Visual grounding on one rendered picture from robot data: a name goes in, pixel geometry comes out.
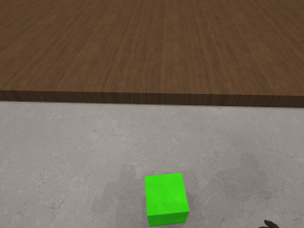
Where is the carton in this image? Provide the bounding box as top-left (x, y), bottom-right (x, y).
top-left (144, 173), bottom-right (190, 227)

